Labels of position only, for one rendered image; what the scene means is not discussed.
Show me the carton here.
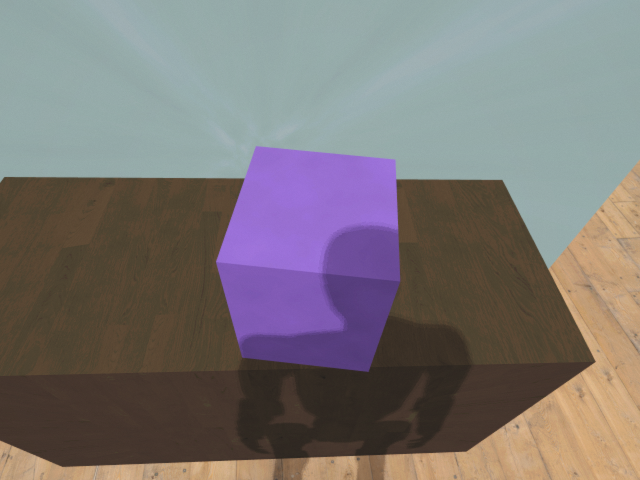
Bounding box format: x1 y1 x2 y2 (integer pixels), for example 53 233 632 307
216 146 400 372

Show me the pedestal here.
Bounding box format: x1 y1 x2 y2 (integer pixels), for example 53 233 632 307
0 177 596 467

